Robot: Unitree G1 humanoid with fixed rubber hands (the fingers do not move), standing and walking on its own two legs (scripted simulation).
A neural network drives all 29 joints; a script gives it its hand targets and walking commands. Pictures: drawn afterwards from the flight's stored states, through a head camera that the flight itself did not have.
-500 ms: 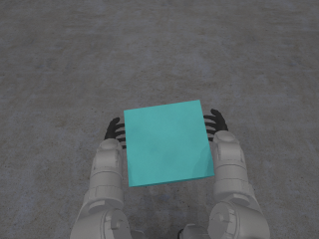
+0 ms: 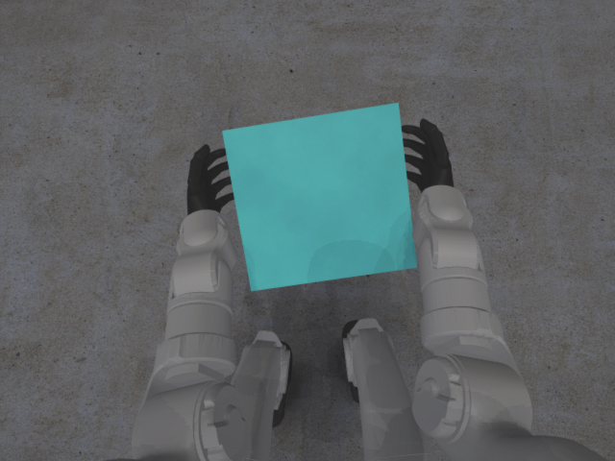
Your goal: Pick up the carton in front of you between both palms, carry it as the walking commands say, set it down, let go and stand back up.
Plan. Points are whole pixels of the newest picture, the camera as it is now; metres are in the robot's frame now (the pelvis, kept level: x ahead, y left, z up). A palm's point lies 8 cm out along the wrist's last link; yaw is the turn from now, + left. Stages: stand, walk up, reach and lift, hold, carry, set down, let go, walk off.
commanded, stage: set down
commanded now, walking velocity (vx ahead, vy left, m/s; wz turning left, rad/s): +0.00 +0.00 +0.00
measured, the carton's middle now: (320, 194) +0.45 -0.02 -0.18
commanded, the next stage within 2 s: none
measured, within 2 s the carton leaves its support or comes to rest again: rests again in 1.94 s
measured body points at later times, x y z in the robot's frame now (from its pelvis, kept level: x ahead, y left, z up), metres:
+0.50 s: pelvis -0.03 -0.01 -0.14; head +0.25 -0.05 +0.21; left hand +0.45 +0.12 -0.23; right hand +0.48 -0.18 -0.24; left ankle +0.04 +0.12 -0.61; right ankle +0.09 -0.11 -0.61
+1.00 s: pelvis -0.05 -0.01 -0.24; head +0.31 -0.04 +0.04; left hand +0.48 +0.11 -0.39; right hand +0.50 -0.19 -0.40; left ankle +0.04 +0.12 -0.61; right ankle +0.09 -0.11 -0.61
